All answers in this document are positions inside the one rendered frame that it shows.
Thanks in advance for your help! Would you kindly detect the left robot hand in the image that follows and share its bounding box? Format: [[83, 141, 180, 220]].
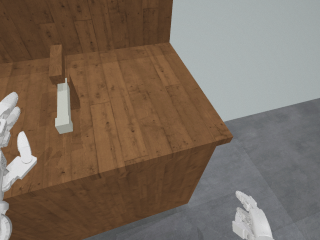
[[0, 92, 37, 201]]

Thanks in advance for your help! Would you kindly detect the counter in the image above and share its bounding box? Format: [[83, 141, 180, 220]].
[[0, 0, 233, 240]]

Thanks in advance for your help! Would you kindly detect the tap lever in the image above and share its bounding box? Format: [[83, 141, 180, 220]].
[[55, 78, 73, 134]]

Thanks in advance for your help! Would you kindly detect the left robot forearm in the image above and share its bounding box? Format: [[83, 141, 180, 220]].
[[0, 201, 13, 240]]

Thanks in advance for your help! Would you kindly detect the right robot hand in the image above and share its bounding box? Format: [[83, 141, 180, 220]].
[[232, 190, 273, 240]]

